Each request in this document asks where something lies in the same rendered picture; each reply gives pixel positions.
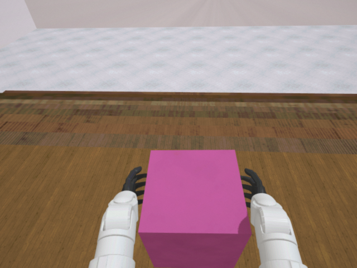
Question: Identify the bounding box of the robot left forearm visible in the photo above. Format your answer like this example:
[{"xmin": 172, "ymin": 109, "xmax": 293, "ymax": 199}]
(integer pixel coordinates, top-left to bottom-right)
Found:
[{"xmin": 88, "ymin": 190, "xmax": 138, "ymax": 268}]

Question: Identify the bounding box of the right robot hand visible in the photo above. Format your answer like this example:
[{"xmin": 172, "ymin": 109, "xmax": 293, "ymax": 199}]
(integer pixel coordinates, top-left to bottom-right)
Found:
[{"xmin": 240, "ymin": 168, "xmax": 266, "ymax": 208}]

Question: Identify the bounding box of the carton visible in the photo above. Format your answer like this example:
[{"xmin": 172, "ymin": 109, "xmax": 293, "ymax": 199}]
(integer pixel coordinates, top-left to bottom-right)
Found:
[{"xmin": 138, "ymin": 150, "xmax": 252, "ymax": 268}]

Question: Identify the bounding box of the left robot hand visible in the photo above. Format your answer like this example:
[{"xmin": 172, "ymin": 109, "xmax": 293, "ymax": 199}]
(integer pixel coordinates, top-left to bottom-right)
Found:
[{"xmin": 122, "ymin": 166, "xmax": 147, "ymax": 205}]

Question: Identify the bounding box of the robot right forearm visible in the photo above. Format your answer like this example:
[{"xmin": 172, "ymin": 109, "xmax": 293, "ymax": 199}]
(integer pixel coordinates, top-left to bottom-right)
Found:
[{"xmin": 250, "ymin": 193, "xmax": 308, "ymax": 268}]

